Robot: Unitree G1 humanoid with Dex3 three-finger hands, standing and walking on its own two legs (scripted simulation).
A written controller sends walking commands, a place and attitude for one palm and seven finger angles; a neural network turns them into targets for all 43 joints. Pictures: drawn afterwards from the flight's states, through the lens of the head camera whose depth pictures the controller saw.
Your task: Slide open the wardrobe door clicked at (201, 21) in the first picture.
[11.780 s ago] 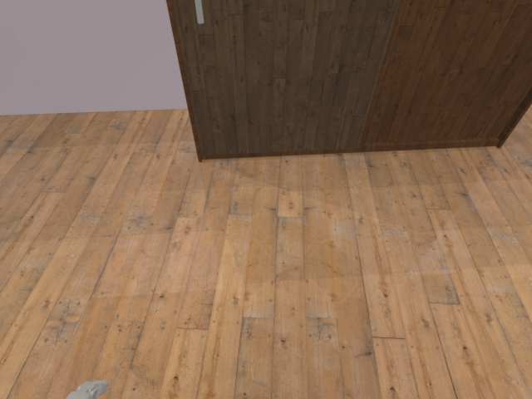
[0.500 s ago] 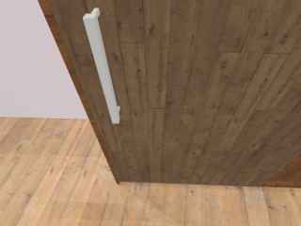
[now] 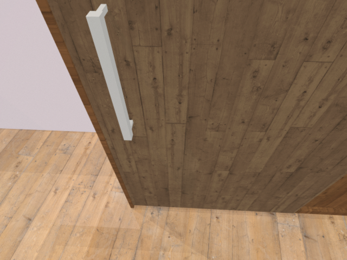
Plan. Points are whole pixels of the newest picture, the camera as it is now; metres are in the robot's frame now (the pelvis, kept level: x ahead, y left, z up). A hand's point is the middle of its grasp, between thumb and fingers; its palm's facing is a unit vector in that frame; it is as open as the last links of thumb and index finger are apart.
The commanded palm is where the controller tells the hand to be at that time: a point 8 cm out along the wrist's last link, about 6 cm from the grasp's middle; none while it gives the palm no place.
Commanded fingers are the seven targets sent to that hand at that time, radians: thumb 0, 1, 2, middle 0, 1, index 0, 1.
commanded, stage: raise the hand with hooked fingers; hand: left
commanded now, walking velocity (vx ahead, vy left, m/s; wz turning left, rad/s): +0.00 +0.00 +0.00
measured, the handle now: (118, 86) +0.46 +0.17 +0.16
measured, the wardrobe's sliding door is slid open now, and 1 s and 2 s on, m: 0.00 0.00 0.00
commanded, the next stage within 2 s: none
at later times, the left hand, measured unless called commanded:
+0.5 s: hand (104, 238) +0.17 +0.16 -0.02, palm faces -0.03 -1.00 +0.03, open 8.4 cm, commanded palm +0.13 +0.24 -0.01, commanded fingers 0.00 0.41 0.69 -0.23 -0.62 -0.23 -0.62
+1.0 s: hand (66, 211) +0.20 +0.23 +0.05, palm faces +0.06 -1.00 -0.06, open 11.4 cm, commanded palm +0.16 +0.28 +0.07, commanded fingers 0.00 -0.17 0.44 -0.28 -0.99 -0.28 -0.99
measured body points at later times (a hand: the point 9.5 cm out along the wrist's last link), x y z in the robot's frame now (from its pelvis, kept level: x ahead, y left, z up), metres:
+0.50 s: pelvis -0.03 -0.01 -0.06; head -0.01 +0.01 +0.39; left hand +0.16 +0.22 -0.02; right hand +0.21 -0.26 -0.07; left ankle -0.03 +0.11 -0.74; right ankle +0.00 -0.10 -0.74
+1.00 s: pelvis -0.03 +0.00 -0.03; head -0.01 +0.00 +0.41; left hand +0.19 +0.28 +0.06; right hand +0.13 -0.22 -0.12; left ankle -0.03 +0.11 -0.74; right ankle +0.00 -0.10 -0.74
